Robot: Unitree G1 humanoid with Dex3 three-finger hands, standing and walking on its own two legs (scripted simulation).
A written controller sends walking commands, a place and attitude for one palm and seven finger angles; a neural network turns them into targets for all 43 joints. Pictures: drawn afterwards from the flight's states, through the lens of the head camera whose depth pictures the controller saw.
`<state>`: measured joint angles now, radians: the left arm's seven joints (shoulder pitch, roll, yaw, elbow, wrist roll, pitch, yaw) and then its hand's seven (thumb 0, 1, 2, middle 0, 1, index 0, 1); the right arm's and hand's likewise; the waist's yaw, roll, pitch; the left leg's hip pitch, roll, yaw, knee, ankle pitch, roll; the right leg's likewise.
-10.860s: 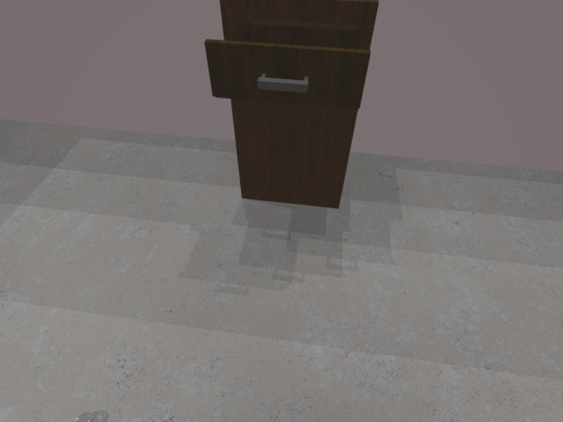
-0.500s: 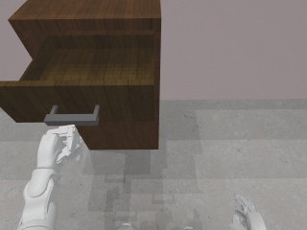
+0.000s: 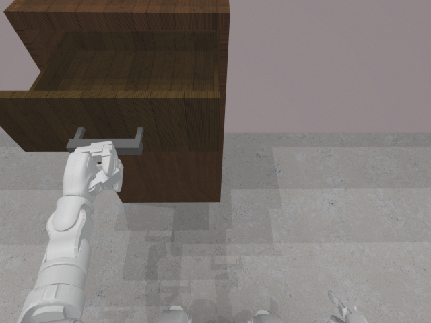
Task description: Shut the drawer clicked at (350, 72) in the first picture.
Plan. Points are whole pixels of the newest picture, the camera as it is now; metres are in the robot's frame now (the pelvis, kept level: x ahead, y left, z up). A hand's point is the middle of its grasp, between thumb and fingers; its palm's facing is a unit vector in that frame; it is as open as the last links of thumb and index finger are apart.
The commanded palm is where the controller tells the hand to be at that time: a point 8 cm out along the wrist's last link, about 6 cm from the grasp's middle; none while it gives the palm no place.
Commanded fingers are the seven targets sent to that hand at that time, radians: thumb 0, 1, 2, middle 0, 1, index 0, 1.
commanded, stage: push the drawer shut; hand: left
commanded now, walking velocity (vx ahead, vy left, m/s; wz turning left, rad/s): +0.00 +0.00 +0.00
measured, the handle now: (108, 138) +0.44 +0.23 +0.07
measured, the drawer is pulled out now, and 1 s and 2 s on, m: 0.23 0.10 0.00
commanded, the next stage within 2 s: none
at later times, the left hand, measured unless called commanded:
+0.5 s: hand (125, 144) +0.43 +0.20 +0.07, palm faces +0.05 -1.00 -0.02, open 3.1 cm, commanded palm +0.41 +0.24 +0.07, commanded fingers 0.00 0.90 0.90 -1.40 -1.60 -1.40 -1.60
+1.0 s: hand (131, 120) +0.49 +0.20 +0.07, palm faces +0.04 -1.00 -0.01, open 3.1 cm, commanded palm +0.48 +0.24 +0.07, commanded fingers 0.00 0.90 0.90 -1.40 -1.60 -1.40 -1.60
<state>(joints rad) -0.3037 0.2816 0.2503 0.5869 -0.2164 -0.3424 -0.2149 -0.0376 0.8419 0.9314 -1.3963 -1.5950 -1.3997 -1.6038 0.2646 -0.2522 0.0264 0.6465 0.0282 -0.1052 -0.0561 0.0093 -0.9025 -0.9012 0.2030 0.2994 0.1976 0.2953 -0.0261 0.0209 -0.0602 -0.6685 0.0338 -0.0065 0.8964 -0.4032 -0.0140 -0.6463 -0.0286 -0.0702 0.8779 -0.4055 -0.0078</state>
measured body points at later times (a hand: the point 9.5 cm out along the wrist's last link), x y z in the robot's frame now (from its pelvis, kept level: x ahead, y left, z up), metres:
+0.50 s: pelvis -0.01 +0.00 -0.01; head +0.07 +0.00 +0.44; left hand +0.42 +0.25 +0.07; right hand +0.06 -0.27 -0.12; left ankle +0.02 +0.13 -0.69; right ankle +0.02 -0.12 -0.69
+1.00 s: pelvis +0.00 +0.01 -0.01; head +0.11 +0.02 +0.42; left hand +0.48 +0.25 +0.07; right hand +0.02 -0.26 -0.13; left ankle +0.02 +0.13 -0.69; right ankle +0.02 -0.12 -0.69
